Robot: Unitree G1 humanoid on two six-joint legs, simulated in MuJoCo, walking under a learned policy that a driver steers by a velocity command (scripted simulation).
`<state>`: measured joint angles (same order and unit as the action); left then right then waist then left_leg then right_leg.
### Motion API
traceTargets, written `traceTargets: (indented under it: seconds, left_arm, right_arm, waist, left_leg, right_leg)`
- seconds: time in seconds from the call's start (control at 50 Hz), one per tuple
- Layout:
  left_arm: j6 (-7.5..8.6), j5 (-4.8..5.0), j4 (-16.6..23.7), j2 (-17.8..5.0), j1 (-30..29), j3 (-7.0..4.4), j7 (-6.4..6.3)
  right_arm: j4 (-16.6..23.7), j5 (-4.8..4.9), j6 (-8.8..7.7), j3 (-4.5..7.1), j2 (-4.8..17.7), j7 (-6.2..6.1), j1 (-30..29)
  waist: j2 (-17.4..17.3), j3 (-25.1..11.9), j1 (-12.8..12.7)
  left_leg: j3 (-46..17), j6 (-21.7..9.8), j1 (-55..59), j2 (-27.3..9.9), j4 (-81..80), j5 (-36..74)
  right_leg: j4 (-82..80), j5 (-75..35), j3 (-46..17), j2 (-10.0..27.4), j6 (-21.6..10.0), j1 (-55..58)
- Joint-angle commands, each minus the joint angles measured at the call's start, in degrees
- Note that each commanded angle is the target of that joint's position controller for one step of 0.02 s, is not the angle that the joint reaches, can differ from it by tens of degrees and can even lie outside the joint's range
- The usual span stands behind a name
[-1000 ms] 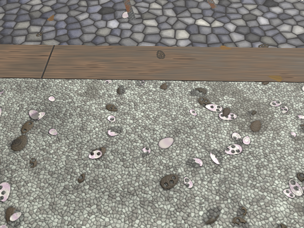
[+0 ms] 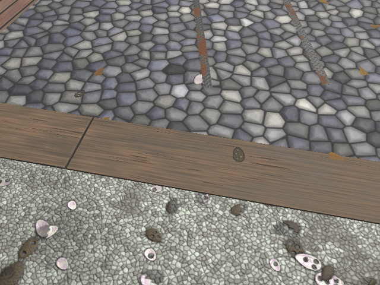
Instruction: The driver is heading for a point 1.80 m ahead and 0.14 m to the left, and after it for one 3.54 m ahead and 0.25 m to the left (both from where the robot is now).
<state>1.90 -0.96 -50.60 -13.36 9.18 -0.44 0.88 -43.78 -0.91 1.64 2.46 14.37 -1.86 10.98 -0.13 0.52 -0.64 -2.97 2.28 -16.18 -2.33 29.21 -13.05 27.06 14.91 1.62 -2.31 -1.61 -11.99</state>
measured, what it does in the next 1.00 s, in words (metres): stands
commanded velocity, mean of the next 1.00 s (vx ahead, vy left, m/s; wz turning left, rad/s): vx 0.01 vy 0.00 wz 0.00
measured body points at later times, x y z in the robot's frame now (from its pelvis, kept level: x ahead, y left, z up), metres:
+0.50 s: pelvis +0.02 +0.01 +0.00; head +0.03 +0.01 +0.45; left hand +0.10 +0.28 -0.14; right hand +0.12 -0.25 -0.13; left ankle +0.03 +0.14 -0.74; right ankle -0.01 -0.10 -0.74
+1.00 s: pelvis +0.01 +0.01 +0.00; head +0.02 +0.01 +0.45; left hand +0.04 +0.26 -0.15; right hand +0.05 -0.25 -0.15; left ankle +0.03 +0.14 -0.74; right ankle -0.01 -0.10 -0.74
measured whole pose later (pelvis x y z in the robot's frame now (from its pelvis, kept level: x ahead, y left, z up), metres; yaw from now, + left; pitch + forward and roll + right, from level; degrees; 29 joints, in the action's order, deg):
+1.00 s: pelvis +0.01 +0.01 +0.00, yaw +0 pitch -2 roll +0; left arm 0.0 -0.3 -63.8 -12.1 12.8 -0.3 -1.7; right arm -63.3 -0.2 0.6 1.7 12.4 -2.7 11.4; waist -0.2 2.2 -0.2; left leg -1.8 1.5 -12.2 -1.0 26.4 -12.6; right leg 26.3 15.7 0.8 -0.7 -0.9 -9.0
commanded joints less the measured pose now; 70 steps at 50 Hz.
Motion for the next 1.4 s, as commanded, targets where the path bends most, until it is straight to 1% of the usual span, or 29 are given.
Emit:
traceTargets:
  seconds: [0.02, 0.06, 0.1, 0.2, 0.34, 0.6, 0.78, 0.96, 1.16, 1.4]
  left_arm:
    - [-0.49, 0.04, 1.5, -6.58, 0.19, -1.43, -0.82]
    - [-0.68, 0.14, 0.66, -6.8, 0.34, -1.53, -0.94]
    - [-0.8, 0.45, -0.25, -6.9, -0.05, -1.61, -1.03]
    - [-1.57, 0.77, -2.83, -7.08, -0.57, -1.83, -1.36]
    - [-2.19, 0.8, -6.08, -7.36, -0.91, -1.95, -1.96]
    - [-2.01, 0.66, -9.98, -6.82, 0.33, -1.49, -2.48]
    - [-1.77, 0.63, -11.27, -5.81, 2.51, -1.09, -2.66]
    - [-1.59, 0.69, -11.88, -4.8, 5.12, -0.78, -2.77]
    - [-1.46, 0.8, -12.08, -3.81, 7.85, -0.58, -2.83]
    - [-1.35, 0.9, -12.03, -2.83, 10.42, -0.54, -2.93]
  right_arm:
    - [2.56, -0.01, -1.47, 1.53, 5.9, 0.21, -0.72]
    - [1.6, 0.3, -1.97, 1.64, 6.17, 0.12, 0.08]
    - [0.91, 0.44, -2.07, 1.67, 6.31, 0.03, -0.07]
    - [-1.15, 0.58, -1.96, 1.68, 6.36, -0.08, -0.69]
    - [-4.84, 0.61, -1.75, 1.6, 6.07, -0.29, -1.4]
    - [-11.64, 0.62, -1.33, 1.2, 5.53, -0.78, -1.67]
    - [-15.36, 0.65, -1.37, 0.71, 4.9, -0.95, -0.65]
    - [-17.93, 0.72, -1.48, 0.15, 4.01, -1.01, 1.05]
    - [-19.53, 0.82, -1.53, -0.36, 3.14, -1.05, 2.89]
    - [-20.27, 0.94, -1.49, -0.65, 2.4, -1.14, 4.46]
  waist:
    - [-4.33, -1.5, 0.14]
    - [-3.68, -2.82, 0.22]
    - [-2.78, -3.4, 0.29]
    - [-0.92, -3.39, 0.22]
    - [-0.01, -2.16, 0.09]
    - [-0.16, 0.44, 0.19]
    - [0.1, 1.5, 0.33]
    - [0.19, 2.02, 0.44]
    - [0.1, 2.24, 0.53]
    - [0.08, 2.45, 0.61]
  left_leg:
    - [-2.53, -2.69, 5.46, -2.01, -3.35, 12.57]
    - [-2.2, -2.74, 6.72, -1.91, -2.23, 16.65]
    - [-2.08, -2.94, 7.32, -1.85, -1.72, 19.08]
    - [-1.53, -3.21, 7.86, -1.44, -1.7, 20.37]
    - [-0.64, -3.07, 7.91, -0.71, -2.84, 17.72]
    - [0.47, -2.38, 7.25, 0.31, -5.13, 10.68]
    - [0.81, -2.15, 6.25, 0.62, -6.04, 7.3]
    - [0.98, -2.13, 5.34, 0.76, -6.38, 5.97]
    - [1.05, -2.19, 4.79, 0.83, -6.35, 6.08]
    - [1.09, -2.29, 4.56, 0.9, -6.14, 6.71]
  right_leg:
    - [-3.9, -5.46, -3.13, 3.6, -0.32, -2.73]
    - [-3.15, -9.56, -3.28, 3.99, -0.39, -1.04]
    - [-2.54, -12.61, -3.29, 4.14, -0.33, 0.23]
    - [-2.3, -15.21, -3.28, 4.26, -0.05, 2.06]
    - [-3.14, -13.88, -3.26, 4.36, 0.17, 2.64]
    - [-5.42, -7.44, -3.25, 4.22, 0.24, 0.78]
    - [-6.6, -4.06, -3.26, 4.05, 0.15, -0.35]
    - [-7.04, -3.04, -3.17, 3.87, 0.02, -0.88]
    - [-6.92, -3.91, -3.0, 3.72, -0.08, -1.01]
    - [-6.6, -5.25, -2.83, 3.62, -0.12, -1.06]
